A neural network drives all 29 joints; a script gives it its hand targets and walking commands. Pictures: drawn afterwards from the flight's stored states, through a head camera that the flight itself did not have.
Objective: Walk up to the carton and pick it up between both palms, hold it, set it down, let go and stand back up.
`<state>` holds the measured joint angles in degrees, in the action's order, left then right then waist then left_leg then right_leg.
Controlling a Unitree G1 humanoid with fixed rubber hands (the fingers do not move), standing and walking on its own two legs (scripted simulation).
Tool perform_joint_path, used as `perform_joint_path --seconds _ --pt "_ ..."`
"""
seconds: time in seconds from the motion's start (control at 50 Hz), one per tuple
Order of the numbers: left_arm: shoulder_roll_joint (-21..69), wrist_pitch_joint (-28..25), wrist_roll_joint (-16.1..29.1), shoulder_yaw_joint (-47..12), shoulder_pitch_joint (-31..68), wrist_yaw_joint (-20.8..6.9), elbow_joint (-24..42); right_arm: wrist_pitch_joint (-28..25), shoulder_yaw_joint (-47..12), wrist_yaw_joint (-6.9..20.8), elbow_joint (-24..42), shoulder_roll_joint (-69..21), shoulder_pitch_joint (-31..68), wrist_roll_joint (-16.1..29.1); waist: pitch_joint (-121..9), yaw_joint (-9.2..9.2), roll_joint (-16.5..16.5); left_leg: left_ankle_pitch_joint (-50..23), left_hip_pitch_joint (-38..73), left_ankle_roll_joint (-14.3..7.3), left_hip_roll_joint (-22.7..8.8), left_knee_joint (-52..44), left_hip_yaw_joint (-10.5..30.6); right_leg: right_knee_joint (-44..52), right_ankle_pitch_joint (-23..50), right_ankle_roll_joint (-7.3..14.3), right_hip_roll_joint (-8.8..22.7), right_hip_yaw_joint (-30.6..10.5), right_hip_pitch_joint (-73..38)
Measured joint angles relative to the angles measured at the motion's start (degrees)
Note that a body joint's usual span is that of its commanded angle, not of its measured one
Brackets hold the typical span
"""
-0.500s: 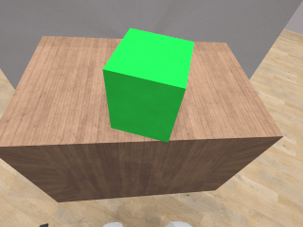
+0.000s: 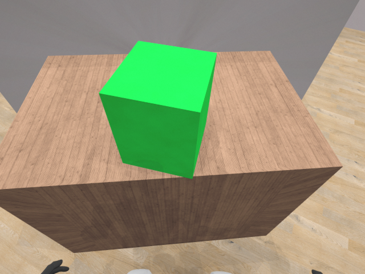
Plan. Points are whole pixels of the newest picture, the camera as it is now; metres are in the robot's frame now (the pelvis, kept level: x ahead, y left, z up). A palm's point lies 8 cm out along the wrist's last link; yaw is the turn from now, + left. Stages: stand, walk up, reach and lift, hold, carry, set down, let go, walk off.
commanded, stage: walk up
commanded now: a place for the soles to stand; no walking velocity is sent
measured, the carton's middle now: (166, 112) +0.48 +0.05 +0.06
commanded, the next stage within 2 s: none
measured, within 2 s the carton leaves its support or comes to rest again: neither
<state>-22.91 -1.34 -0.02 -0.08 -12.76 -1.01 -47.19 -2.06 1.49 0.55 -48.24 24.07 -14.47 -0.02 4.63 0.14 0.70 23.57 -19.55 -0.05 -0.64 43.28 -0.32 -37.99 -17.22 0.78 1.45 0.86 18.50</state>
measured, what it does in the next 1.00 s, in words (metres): steps on the spot: left foot, then left foot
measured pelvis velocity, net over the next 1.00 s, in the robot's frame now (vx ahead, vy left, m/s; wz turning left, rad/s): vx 0.06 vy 0.00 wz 0.04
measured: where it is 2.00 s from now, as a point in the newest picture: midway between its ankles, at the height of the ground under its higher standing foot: outside the picture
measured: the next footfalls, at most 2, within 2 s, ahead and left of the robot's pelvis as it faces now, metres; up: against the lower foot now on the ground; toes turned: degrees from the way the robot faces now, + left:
left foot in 0.04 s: +0.07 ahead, +0.13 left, +0.00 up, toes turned +2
left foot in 0.90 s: +0.14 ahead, +0.11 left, +0.00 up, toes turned +1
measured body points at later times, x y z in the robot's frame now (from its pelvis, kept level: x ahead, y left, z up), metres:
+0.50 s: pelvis +0.03 +0.01 +0.00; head +0.05 +0.02 +0.45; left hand +0.13 +0.31 -0.11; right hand +0.12 -0.31 -0.10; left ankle +0.03 +0.13 -0.72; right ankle +0.04 -0.11 -0.72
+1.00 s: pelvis +0.06 +0.00 +0.00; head +0.09 +0.03 +0.45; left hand +0.14 +0.31 -0.13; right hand +0.16 -0.32 -0.09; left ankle +0.10 +0.11 -0.72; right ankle +0.05 -0.12 -0.70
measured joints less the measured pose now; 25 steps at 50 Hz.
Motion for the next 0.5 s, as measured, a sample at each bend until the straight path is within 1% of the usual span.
perform_joint_path --seconds 0.04,0.06,0.08,0.12,0.16,0.18,0.24,0.3,0.32,0.36,0.4,0.42,0.46,0.5 --pt "0.0 0.3 0.0 0.01 0.55 -0.05 0.0 0.0 0.2 0.01 0.0 0.0 -0.74 0.0 0.01 -0.01 -0.02 -4.75 1.5 -0.31 0.07 -5.67 -0.57 -0.33 -0.24 -0.52 -0.14 0.39 0.24" --pt "0.0 0.51 0.0 0.01 0.84 -0.05 -0.02 0.0 0.1 0.01 -0.02 -0.08 -1.1 -0.01 0.18 -0.04 0.36 -6.68 1.58 -0.35 0.29 -6.04 -0.66 -0.75 -0.46 -0.7 0.09 0.34 0.3" --pt "0.08 0.83 0.0 0.01 0.96 -0.05 -0.02 0.0 -0.2 0.02 -0.02 -0.12 -1.6 -0.01 0.04 -0.04 0.63 -7.06 1.59 -0.39 0.48 -6.06 -0.64 -0.94 -1.14 -0.72 0.23 0.35 0.31" --pt "0.1 1.07 0.0 0.01 1.0 0.02 0.0 0.0 -0.76 0.01 -0.01 -0.12 -2.17 -0.01 -0.12 -0.04 0.61 -6.54 1.59 -0.56 0.14 -6.07 -0.39 -1.15 -4.57 -0.71 -0.42 0.37 0.35" --pt "0.1 1.08 0.0 0.0 0.99 0.02 0.0 0.0 -0.92 0.0 -0.01 -0.11 -2.3 -0.01 -0.13 -0.05 0.63 -6.09 1.58 -0.58 -0.24 -6.07 -0.3 -0.98 -5.76 -0.46 -0.86 0.34 0.27" --pt "0.1 0.99 0.0 0.0 0.96 0.02 0.01 0.0 -0.93 0.0 0.0 -0.11 -2.19 -0.01 -0.14 -0.06 0.69 -6.0 1.57 -0.52 -0.23 -6.07 -0.36 -0.38 -5.22 -0.3 -0.81 0.32 -0.01" --pt "0.13 -0.03 0.0 0.0 0.63 0.02 0.02 0.17 -1.28 0.0 -0.01 -0.12 -1.33 -0.01 -0.19 -0.06 0.8 -5.79 1.6 -0.25 0.3 -5.79 -0.44 0.66 0.57 -0.4 -0.18 0.34 -0.28" --pt "0.14 -0.29 0.0 0.0 -0.17 0.02 -0.01 0.44 -1.5 0.0 0.0 -0.11 -0.28 0.0 -0.76 -0.05 0.68 -0.21 1.59 -0.44 0.82 -4.7 -0.49 0.68 -0.58 -0.47 0.36 0.32 -0.68" --pt "0.14 -0.21 0.0 0.0 -0.2 0.02 -0.01 0.44 -1.41 -0.01 0.0 -0.1 0.0 0.0 -0.9 -0.05 0.67 -0.64 1.65 -0.53 0.99 -5.06 -0.57 0.68 -0.87 -0.57 0.61 0.33 -0.68" --pt "0.14 -0.19 0.0 0.01 -0.14 0.07 0.0 0.37 -0.92 -0.01 0.01 -0.1 0.65 0.0 -0.95 -0.05 0.19 -6.93 1.86 -0.74 0.83 -6.68 -0.55 0.67 -1.0 -1.2 0.54 0.44 -0.64" --pt "0.13 -0.09 0.0 0.01 0.2 0.12 0.0 0.19 -1.31 0.01 0.0 -0.15 0.9 -0.01 -1.14 -0.05 0.23 -6.95 1.87 -0.85 0.88 -6.74 -0.5 0.68 -1.12 -1.34 0.53 0.43 -0.64" --pt "0.13 -0.09 0.0 0.0 0.36 0.12 0.0 0.18 -1.56 0.01 0.0 -0.15 1.07 -0.01 -1.21 -0.05 0.29 -6.17 1.87 -0.9 0.91 -6.74 -0.48 0.67 -1.15 -1.14 0.47 0.43 -0.65" --pt "0.13 -0.09 0.0 0.0 0.45 -0.05 0.0 -0.18 -1.58 0.06 0.0 -0.14 1.11 0.0 -1.43 -0.04 0.3 -5.23 1.88 -0.91 0.8 -6.74 -0.4 0.68 -3.31 0.1 0.15 0.44 -0.76" --pt "0.13 -0.09 0.0 0.0 0.35 -0.3 0.0 -0.46 -1.19 0.05 -0.01 -0.13 0.7 0.0 -1.69 -0.04 0.3 -4.82 1.88 -0.88 0.47 -6.74 -0.16 0.67 -3.55 0.66 -0.37 0.45 -0.76"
